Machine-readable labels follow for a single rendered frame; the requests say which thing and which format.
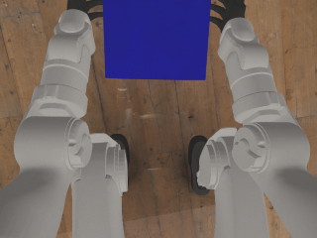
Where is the robot right foot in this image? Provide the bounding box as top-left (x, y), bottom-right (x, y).
top-left (188, 135), bottom-right (210, 195)

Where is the left robot hand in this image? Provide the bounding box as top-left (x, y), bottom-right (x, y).
top-left (66, 0), bottom-right (103, 22)

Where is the right robot shin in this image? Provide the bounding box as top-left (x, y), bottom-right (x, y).
top-left (196, 127), bottom-right (237, 189)

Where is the robot right forearm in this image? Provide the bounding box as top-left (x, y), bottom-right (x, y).
top-left (217, 17), bottom-right (310, 148)

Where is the carton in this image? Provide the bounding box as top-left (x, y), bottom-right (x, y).
top-left (102, 0), bottom-right (211, 80)

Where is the robot left forearm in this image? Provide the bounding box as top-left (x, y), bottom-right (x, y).
top-left (14, 9), bottom-right (96, 163)

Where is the robot right upper arm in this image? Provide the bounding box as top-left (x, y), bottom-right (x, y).
top-left (231, 122), bottom-right (317, 238)

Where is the robot left upper arm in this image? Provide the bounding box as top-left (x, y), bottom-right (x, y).
top-left (0, 116), bottom-right (93, 238)

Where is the right robot hand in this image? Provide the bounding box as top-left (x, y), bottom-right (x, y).
top-left (209, 0), bottom-right (246, 34)

